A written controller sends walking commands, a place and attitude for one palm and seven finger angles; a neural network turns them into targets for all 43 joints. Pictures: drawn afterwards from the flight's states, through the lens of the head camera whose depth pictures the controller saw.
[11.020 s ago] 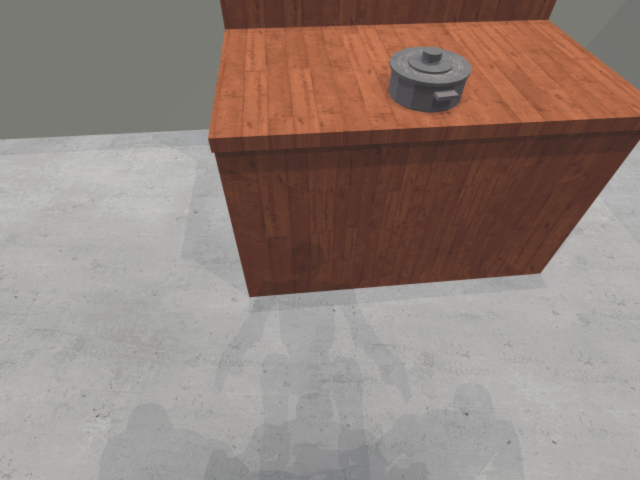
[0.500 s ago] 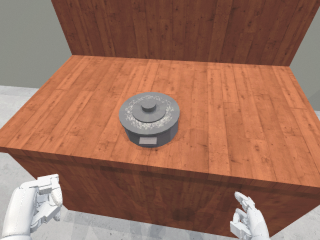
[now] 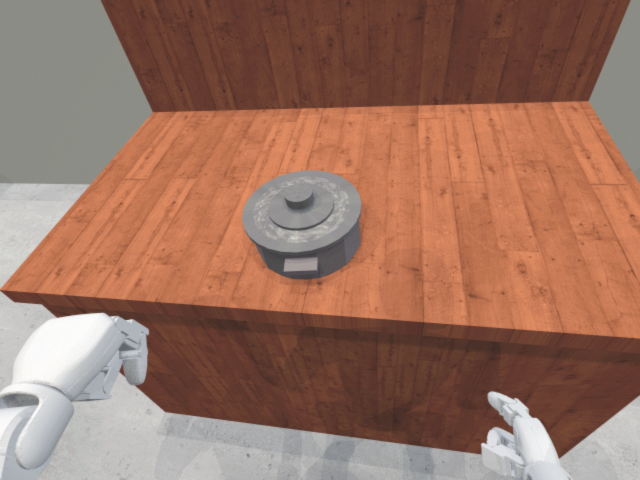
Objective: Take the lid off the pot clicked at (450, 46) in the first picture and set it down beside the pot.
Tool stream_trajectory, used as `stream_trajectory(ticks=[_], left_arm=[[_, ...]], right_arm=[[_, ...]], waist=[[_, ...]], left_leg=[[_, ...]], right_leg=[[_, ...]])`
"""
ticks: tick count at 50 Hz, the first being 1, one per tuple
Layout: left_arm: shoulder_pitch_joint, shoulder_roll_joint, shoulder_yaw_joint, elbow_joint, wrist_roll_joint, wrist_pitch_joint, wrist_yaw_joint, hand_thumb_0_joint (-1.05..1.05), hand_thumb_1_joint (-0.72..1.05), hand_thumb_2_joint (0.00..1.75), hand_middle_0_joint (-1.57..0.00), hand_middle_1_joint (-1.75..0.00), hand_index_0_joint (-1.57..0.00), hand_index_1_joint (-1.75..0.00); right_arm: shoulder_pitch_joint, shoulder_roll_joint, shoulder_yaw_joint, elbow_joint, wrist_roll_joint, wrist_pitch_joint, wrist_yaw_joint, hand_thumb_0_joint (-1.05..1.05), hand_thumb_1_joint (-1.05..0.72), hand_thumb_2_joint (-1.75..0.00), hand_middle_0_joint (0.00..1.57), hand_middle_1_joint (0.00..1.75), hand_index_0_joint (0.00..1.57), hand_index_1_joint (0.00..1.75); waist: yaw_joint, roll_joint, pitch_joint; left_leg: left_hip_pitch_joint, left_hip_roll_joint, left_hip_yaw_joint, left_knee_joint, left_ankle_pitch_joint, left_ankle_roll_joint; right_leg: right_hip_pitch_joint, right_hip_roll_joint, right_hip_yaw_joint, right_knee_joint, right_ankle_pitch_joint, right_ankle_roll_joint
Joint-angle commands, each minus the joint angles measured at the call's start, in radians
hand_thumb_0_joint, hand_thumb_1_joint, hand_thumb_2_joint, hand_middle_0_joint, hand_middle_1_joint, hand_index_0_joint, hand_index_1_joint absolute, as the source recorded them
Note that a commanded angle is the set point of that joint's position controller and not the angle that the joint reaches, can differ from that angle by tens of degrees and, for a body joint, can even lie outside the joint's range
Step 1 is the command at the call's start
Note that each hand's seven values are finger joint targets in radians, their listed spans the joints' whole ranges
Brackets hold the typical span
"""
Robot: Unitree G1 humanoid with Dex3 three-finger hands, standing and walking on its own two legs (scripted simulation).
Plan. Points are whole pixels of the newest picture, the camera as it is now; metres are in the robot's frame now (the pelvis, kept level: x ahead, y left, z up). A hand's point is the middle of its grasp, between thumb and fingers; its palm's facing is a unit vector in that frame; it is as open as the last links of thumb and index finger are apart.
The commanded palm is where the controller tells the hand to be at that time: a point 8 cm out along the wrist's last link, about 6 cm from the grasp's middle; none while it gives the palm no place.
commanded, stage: reach forward and open the fingers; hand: left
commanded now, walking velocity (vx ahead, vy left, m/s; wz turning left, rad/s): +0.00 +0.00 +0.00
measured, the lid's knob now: (298, 196) +0.53 +0.10 +0.07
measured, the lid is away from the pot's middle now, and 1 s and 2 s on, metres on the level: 0.00 0.00 0.00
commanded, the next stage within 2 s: move the open hand above the knob in 0.72 s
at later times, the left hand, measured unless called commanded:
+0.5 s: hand (99, 320) +0.25 +0.28 +0.12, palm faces -0.14 +0.01 -0.99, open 8.8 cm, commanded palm +0.23 +0.26 +0.18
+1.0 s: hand (149, 295) +0.29 +0.24 +0.11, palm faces -0.23 +0.02 -0.97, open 10.1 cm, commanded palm +0.28 +0.24 +0.20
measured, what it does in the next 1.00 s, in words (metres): stands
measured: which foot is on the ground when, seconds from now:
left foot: down 0.00-1.00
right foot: down 0.00-1.00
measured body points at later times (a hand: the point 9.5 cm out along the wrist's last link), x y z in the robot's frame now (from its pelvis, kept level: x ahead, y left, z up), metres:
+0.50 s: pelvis -0.02 +0.02 +0.00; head -0.01 -0.02 +0.45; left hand +0.25 +0.28 +0.18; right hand +0.18 -0.20 -0.10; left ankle +0.04 +0.11 -0.73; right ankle -0.04 -0.12 -0.73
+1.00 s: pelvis -0.02 +0.02 +0.00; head +0.00 -0.02 +0.45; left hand +0.30 +0.23 +0.17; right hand +0.19 -0.20 -0.10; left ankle +0.04 +0.11 -0.73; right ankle -0.04 -0.12 -0.73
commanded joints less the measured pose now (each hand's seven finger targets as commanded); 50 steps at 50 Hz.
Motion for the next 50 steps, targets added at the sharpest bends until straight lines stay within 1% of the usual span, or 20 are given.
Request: stream_trajectory(ticks=[1,4,5,6,9,10,15,17,19,22,27,29,32,34,39,41,44,47,49,50], left_arm=[[-0.252,0.271,0.156,-0.131,-0.024,-0.055,-0.081,0.00,0.30,1.17,-1.07,-0.79,-1.07,-0.79],[-0.321,0.370,0.240,-0.238,-0.010,-0.116,-0.085,0.00,0.22,1.20,-1.03,-0.68,-1.03,-0.68],[-0.294,0.318,0.208,-0.209,-0.014,-0.131,-0.084,0.00,0.19,1.20,-1.02,-0.65,-1.02,-0.65],[-0.274,0.354,0.257,-0.171,-0.002,-0.143,-0.078,0.00,0.16,1.20,-1.01,-0.61,-1.01,-0.61],[-0.234,0.294,0.266,0.047,-0.005,-0.114,-0.077,0.00,0.08,1.22,-0.97,-0.51,-0.97,-0.51],[-0.282,0.224,0.186,0.049,-0.021,-0.105,-0.082,0.00,0.06,1.23,-0.95,-0.47,-0.95,-0.47],[-0.458,0.151,0.026,-0.243,-0.027,-0.129,-0.088,0.00,-0.09,1.28,-0.89,-0.29,-0.89,-0.29],[-0.461,0.265,0.118,-0.188,0.010,-0.128,-0.075,0.00,-0.15,1.30,-0.87,-0.22,-0.87,-0.22],[-0.514,0.474,0.317,-0.065,0.071,-0.114,-0.055,0.00,-0.20,1.32,-0.85,-0.15,-0.85,-0.15],[-0.630,0.309,0.189,0.094,0.053,-0.084,-0.052,0.00,-0.26,1.35,-0.82,-0.08,-0.82,-0.08],[-0.521,0.064,-0.062,-0.080,-0.041,-0.060,-0.116,0.00,-0.27,1.37,-0.83,-0.08,-0.83,-0.08],[-0.565,0.151,-0.012,-0.116,0.009,-0.047,-0.128,0.00,-0.28,1.39,-0.83,-0.08,-0.83,-0.08],[-0.806,0.453,0.214,0.027,0.114,-0.054,-0.109,0.00,-0.29,1.40,-0.83,-0.08,-0.83,-0.08],[-0.894,0.523,0.295,0.073,0.107,-0.069,-0.087,0.00,-0.29,1.41,-0.83,-0.08,-0.83,-0.08],[-0.659,0.094,-0.009,0.048,-0.038,-0.062,-0.141,0.00,-0.28,1.40,-0.83,-0.08,-0.83,-0.08],[-0.601,0.038,-0.098,0.088,-0.028,-0.019,-0.184,0.00,-0.29,1.41,-0.83,-0.08,-0.83,-0.08],[-0.880,0.173,-0.039,0.036,0.033,0.010,-0.170,0.00,-0.29,1.41,-0.83,-0.08,-0.83,-0.08],[-1.143,0.402,0.097,0.044,0.102,-0.017,-0.145,0.00,-0.29,1.41,-0.83,-0.08,-0.83,-0.08],[-1.199,0.452,0.148,0.066,0.118,-0.018,-0.128,0.00,-0.29,1.41,-0.83,-0.08,-0.83,-0.08],[-1.194,0.366,0.080,0.104,0.117,-0.017,-0.133,0.00,-0.29,1.41,-0.83,-0.08,-0.83,-0.08]], right_arm=[[-0.140,-0.089,-0.033,-0.179,0.004,-0.063,-0.013,0.00,-0.90,-0.90,0.20,0.30,0.20,0.30],[-0.169,-0.077,-0.028,-0.202,-0.006,-0.095,-0.023,0.00,-0.90,-0.90,0.20,0.30,0.20,0.30],[-0.138,-0.060,-0.025,-0.195,-0.012,-0.097,-0.023,0.00,-0.90,-0.90,0.20,0.30,0.20,0.30],[-0.114,-0.069,-0.029,-0.177,-0.016,-0.089,-0.019,0.00,-0.90,-0.90,0.20,0.30,0.20,0.30],[-0.119,-0.084,-0.038,-0.149,-0.001,-0.061,0.008,0.00,-0.90,-0.90,0.20,0.30,0.20,0.30],[-0.114,-0.083,-0.038,-0.157,0.003,-0.051,0.018,0.00,-0.90,-0.90,0.20,0.30,0.20,0.30],[-0.159,-0.065,-0.046,-0.209,0.000,-0.093,0.033,0.00,-0.90,-0.90,0.20,0.30,0.20,0.30],[-0.137,-0.079,-0.052,-0.174,-0.011,-0.094,0.024,0.00,-0.90,-0.90,0.20,0.30,0.20,0.30],[-0.134,-0.099,-0.041,-0.139,-0.012,-0.084,0.018,0.00,-0.90,-0.90,0.20,0.30,0.20,0.30],[-0.137,-0.081,-0.030,-0.129,0.007,-0.051,0.022,0.00,-0.90,-0.90,0.20,0.30,0.20,0.30],[-0.167,-0.078,-0.049,-0.196,0.008,-0.080,0.058,0.00,-0.90,-0.90,0.20,0.30,0.20,0.30],[-0.179,-0.086,-0.047,-0.201,0.006,-0.084,0.060,0.00,-0.90,-0.90,0.20,0.30,0.20,0.30],[-0.143,-0.103,-0.028,-0.130,-0.009,-0.067,0.027,0.00,-0.90,-0.90,0.20,0.30,0.20,0.30],[-0.139,-0.096,-0.023,-0.123,-0.004,-0.070,0.014,0.00,-0.90,-0.90,0.20,0.30,0.20,0.30],[-0.152,-0.072,-0.041,-0.190,0.011,-0.093,0.055,0.00,-0.90,-0.90,0.20,0.30,0.20,0.30],[-0.141,-0.087,-0.044,-0.180,0.010,-0.069,0.070,0.00,-0.90,-0.90,0.20,0.30,0.20,0.30],[-0.163,-0.105,-0.036,-0.184,0.021,-0.064,0.055,0.00,-0.90,-0.90,0.20,0.30,0.20,0.30],[-0.151,-0.101,-0.024,-0.134,0.004,-0.084,0.014,0.00,-0.90,-0.90,0.20,0.30,0.20,0.30],[-0.134,-0.101,-0.024,-0.121,-0.001,-0.099,0.009,0.00,-0.90,-0.90,0.20,0.30,0.20,0.30],[-0.137,-0.077,-0.016,-0.122,-0.002,-0.105,0.011,0.00,-0.90,-0.90,0.20,0.30,0.20,0.30]], waist=[[-0.023,-0.144,-0.097],[0.004,-0.042,-0.190],[0.002,-0.050,-0.199],[0.010,-0.052,-0.186],[0.006,-0.096,-0.026],[-0.009,-0.116,-0.027],[-0.011,-0.004,-0.229],[-0.002,-0.031,-0.230],[0.020,-0.071,-0.193],[-0.002,-0.049,-0.075],[-0.010,-0.038,-0.204],[-0.016,-0.054,-0.205],[0.001,-0.077,-0.178],[0.005,-0.050,-0.163],[-0.007,0.010,-0.224],[-0.021,-0.098,-0.167],[-0.051,-0.142,-0.105],[-0.025,-0.036,-0.231],[-0.016,0.043,-0.301],[-0.011,0.025,-0.344]], left_leg=[[0.188,-0.024,-0.018,-0.069,0.135,0.041],[0.259,-0.025,-0.030,-0.062,0.194,0.042],[0.263,-0.027,-0.028,-0.063,0.219,0.043],[0.266,-0.022,-0.031,-0.069,0.232,0.038],[0.202,-0.016,-0.023,-0.094,0.168,0.025],[0.189,-0.016,-0.018,-0.109,0.141,0.024],[0.322,-0.010,-0.044,-0.127,0.161,0.031],[0.311,-0.006,-0.061,-0.138,0.150,0.031],[0.263,-0.007,-0.060,-0.136,0.138,0.028],[0.211,-0.002,-0.055,-0.167,0.063,0.013],[0.316,-0.003,-0.072,-0.171,0.113,0.016],[0.303,-0.001,-0.080,-0.165,0.091,0.018],[0.235,-0.004,-0.083,-0.181,0.040,0.020],[0.231,-0.006,-0.080,-0.162,0.057,0.024],[0.336,-0.010,-0.079,-0.140,0.168,0.016],[0.288,-0.007,-0.066,-0.160,0.135,0.012],[0.237,-0.013,-0.062,-0.169,0.002,0.018],[0.279,-0.023,-0.087,-0.168,0.013,0.021],[0.325,-0.027,-0.098,-0.142,0.080,0.020],[0.347,-0.032,-0.093,-0.139,0.160,0.017]], right_leg=[[-0.094,-0.001,0.017,-0.139,0.236,0.016],[-0.045,0.004,0.027,-0.140,0.275,0.003],[-0.027,0.003,0.011,-0.132,0.284,0.003],[-0.045,0.004,0.005,-0.143,0.277,0.000],[-0.100,0.022,-0.009,-0.175,0.217,-0.010],[-0.091,0.019,-0.020,-0.171,0.190,-0.005],[-0.041,0.019,-0.007,-0.153,0.167,-0.006],[-0.034,0.022,-0.003,-0.160,0.159,-0.009],[-0.016,0.028,0.004,-0.156,0.153,-0.023],[-0.078,0.026,-0.024,-0.163,0.058,-0.024],[-0.057,0.026,-0.017,-0.148,0.141,-0.013],[-0.046,0.036,-0.008,-0.137,0.136,-0.019],[-0.036,0.032,-0.008,-0.145,0.066,-0.029],[-0.034,0.034,-0.004,-0.142,0.066,-0.039],[-0.059,0.031,-0.018,-0.125,0.167,-0.029],[-0.075,0.032,-0.027,-0.147,0.166,-0.016],[-0.099,0.043,-0.020,-0.146,0.082,-0.022],[-0.051,0.031,-0.003,-0.130,0.052,-0.030],[-0.028,0.033,-0.001,-0.108,0.100,-0.045],[-0.010,0.033,-0.008,-0.101,0.149,-0.044]])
